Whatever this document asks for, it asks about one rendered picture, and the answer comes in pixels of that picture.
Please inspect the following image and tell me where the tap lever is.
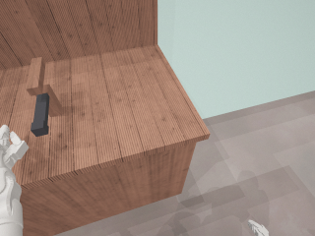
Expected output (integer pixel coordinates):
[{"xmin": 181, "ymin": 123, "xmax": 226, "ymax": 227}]
[{"xmin": 31, "ymin": 93, "xmax": 50, "ymax": 137}]

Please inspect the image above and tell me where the robot left forearm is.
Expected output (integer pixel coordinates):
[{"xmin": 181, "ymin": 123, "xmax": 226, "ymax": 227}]
[{"xmin": 0, "ymin": 167, "xmax": 24, "ymax": 236}]

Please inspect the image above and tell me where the counter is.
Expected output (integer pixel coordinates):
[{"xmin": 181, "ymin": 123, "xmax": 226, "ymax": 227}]
[{"xmin": 0, "ymin": 0, "xmax": 211, "ymax": 236}]

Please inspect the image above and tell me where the right robot hand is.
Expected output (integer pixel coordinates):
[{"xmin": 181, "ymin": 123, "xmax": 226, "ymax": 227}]
[{"xmin": 247, "ymin": 219, "xmax": 269, "ymax": 236}]

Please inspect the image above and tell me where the left robot hand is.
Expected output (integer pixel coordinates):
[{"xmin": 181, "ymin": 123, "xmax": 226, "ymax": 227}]
[{"xmin": 0, "ymin": 125, "xmax": 29, "ymax": 171}]

